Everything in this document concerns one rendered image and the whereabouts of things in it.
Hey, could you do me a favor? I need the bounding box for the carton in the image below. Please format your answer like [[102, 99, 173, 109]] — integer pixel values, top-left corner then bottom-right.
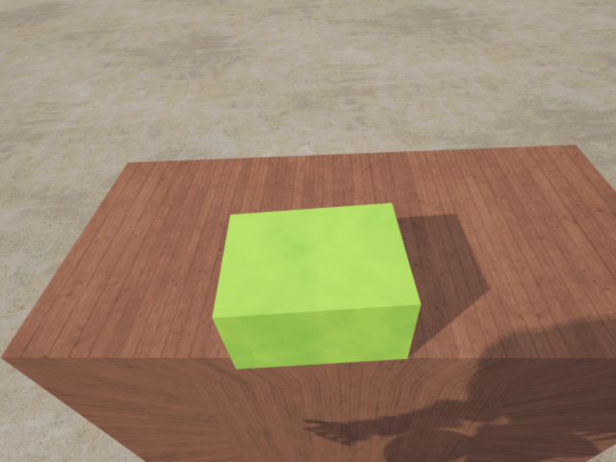
[[212, 203, 421, 369]]

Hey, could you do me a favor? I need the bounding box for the pedestal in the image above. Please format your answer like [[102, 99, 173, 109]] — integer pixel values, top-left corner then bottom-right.
[[0, 144, 616, 462]]

